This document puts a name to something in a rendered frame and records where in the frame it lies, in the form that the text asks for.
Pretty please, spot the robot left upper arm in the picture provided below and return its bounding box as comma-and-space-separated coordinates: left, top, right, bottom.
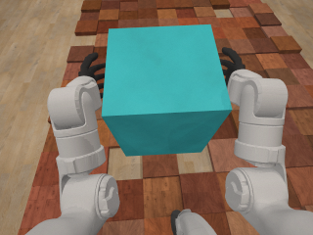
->
25, 173, 120, 235

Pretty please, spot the robot left forearm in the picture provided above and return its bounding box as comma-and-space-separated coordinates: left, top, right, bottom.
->
47, 75, 106, 210

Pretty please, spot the carton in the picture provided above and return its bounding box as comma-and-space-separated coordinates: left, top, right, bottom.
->
101, 24, 233, 157

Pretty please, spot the right robot foot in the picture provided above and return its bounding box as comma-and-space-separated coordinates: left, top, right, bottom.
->
170, 210, 180, 235

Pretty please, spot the robot left hand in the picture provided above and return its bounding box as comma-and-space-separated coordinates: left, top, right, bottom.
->
78, 52, 106, 99

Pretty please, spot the robot right forearm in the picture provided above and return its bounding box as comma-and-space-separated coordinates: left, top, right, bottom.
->
227, 69, 289, 200

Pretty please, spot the robot right hand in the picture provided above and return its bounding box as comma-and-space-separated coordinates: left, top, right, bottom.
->
219, 47, 246, 87

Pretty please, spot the robot right upper arm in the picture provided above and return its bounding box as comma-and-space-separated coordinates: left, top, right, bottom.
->
225, 167, 313, 235

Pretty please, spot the robot right thigh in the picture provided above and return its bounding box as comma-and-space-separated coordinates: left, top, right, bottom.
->
175, 212, 217, 235

